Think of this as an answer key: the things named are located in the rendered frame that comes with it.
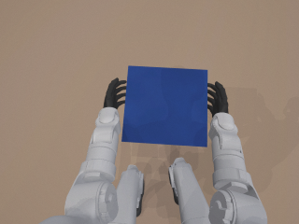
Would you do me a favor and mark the robot left foot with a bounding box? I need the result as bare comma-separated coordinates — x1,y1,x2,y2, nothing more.
136,179,145,217

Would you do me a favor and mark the robot left hand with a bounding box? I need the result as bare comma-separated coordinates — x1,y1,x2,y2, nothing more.
103,78,127,109

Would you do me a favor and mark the robot right upper arm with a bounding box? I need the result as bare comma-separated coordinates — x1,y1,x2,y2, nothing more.
208,189,267,224

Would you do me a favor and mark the carton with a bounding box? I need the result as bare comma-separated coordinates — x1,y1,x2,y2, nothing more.
121,65,208,147

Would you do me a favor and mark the right robot forearm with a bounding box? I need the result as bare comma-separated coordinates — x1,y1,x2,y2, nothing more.
208,112,268,224

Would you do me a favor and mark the left robot forearm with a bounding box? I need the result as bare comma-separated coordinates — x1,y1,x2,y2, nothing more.
64,106,121,214

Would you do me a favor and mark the robot left upper arm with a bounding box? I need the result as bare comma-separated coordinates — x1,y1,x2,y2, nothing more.
38,180,119,224

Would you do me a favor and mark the robot left shin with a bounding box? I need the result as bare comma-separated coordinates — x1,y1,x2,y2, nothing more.
121,164,141,208

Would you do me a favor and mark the robot right hand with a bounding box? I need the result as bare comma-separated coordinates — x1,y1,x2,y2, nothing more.
207,81,229,118

